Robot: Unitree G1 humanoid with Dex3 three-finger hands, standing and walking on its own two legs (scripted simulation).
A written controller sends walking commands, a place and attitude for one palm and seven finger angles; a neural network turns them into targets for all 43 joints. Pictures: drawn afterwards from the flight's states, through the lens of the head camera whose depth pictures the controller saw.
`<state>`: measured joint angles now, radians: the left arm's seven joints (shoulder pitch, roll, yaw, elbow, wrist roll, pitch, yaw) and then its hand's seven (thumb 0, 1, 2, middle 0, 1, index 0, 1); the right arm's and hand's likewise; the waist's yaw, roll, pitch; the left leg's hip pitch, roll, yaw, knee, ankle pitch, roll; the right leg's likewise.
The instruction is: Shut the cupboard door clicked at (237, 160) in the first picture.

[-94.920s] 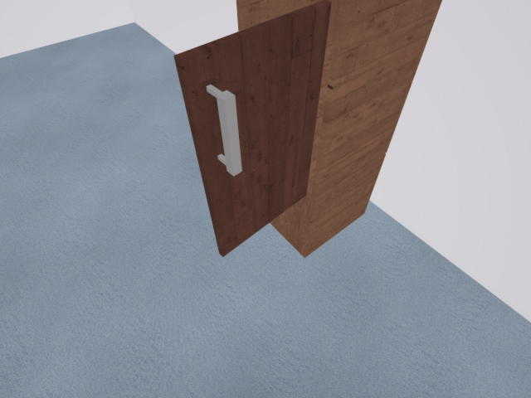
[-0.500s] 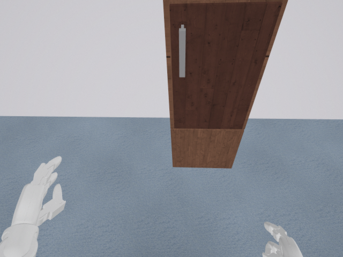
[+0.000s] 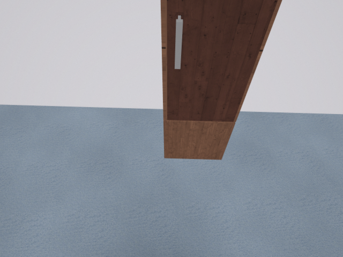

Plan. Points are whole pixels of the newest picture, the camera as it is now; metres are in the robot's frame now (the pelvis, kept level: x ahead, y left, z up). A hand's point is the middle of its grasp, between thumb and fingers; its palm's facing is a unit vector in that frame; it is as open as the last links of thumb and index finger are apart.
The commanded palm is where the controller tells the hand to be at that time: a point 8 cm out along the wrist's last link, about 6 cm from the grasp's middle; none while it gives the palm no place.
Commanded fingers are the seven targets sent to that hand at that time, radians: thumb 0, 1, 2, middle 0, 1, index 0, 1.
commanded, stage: let the arm hang, fingers relaxed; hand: left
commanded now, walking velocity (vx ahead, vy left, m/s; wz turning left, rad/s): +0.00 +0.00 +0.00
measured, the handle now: (178, 43) +0.79 +0.03 +0.10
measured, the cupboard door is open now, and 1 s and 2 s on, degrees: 0 0 0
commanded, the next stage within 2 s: look to check the result in 0.50 s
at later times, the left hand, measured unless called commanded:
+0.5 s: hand out of the picture +0.00 +0.16 -0.18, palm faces +0.04 -0.98 -0.18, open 7.3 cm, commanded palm none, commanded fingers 0.00 0.90 0.90 -0.20 -0.30 -0.20 -0.30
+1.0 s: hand out of the picture +0.01 +0.16 -0.17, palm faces +0.04 -0.98 -0.18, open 7.4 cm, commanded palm none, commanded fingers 0.00 0.90 0.90 -0.20 -0.30 -0.20 -0.30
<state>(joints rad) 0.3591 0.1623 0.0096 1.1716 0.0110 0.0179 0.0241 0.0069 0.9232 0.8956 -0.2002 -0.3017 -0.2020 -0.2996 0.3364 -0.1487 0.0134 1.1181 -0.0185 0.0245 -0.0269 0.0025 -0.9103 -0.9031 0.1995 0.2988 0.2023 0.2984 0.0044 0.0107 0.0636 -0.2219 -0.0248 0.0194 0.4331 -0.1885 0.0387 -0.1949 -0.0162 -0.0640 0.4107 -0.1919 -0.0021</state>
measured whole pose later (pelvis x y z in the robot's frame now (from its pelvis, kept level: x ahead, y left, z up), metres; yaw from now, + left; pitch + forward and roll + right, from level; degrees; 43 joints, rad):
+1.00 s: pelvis +0.02 -0.01 +0.00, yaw +0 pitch -1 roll +0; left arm 0.28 0.14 0.01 1.16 0.01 -0.01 0.03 0.00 0.91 0.90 -0.20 -0.30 -0.20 -0.30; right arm 0.28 -0.14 0.01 1.13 -0.02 0.00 -0.03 0.00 -0.91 -0.90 0.20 0.30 0.20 0.30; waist 0.00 0.01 0.04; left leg -0.17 -0.02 0.02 0.40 -0.20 0.03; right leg -0.15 -0.01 -0.06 0.39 -0.21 -0.01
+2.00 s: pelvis +0.04 -0.02 +0.00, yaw +0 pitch -1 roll +0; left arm 0.27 0.15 0.01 1.15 0.01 -0.02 0.03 0.00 0.91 0.90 -0.20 -0.30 -0.20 -0.30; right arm 0.25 -0.17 0.01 1.14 -0.02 -0.01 -0.04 0.00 -0.91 -0.90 0.20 0.30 0.20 0.30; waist 0.00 0.00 0.04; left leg -0.12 -0.01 0.01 0.37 -0.22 0.02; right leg -0.10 0.00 -0.06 0.36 -0.23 -0.02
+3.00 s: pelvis +0.05 -0.02 +0.01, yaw -1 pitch -1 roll +0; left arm 0.24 0.18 0.01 1.15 0.01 -0.02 0.03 0.00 0.90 0.90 -0.20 -0.30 -0.20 -0.30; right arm 0.23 -0.19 0.01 1.14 -0.02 -0.01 -0.04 0.00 -0.91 -0.90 0.20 0.30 0.20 0.30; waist 0.00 0.00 0.05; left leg -0.11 -0.01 0.02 0.34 -0.21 0.01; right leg -0.09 0.00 -0.06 0.34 -0.23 -0.02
